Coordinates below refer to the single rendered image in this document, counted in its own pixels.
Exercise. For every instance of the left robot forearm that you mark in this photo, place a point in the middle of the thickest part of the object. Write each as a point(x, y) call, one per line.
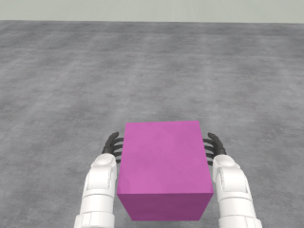
point(99, 194)

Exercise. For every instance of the right robot forearm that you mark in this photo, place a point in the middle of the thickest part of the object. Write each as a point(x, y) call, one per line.
point(234, 196)

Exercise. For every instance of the robot right hand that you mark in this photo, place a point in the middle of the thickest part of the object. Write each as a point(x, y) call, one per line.
point(217, 149)

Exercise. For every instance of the robot left hand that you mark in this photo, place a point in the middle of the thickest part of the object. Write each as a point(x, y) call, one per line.
point(109, 147)

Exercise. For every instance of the carton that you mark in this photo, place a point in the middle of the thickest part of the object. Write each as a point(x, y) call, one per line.
point(164, 173)

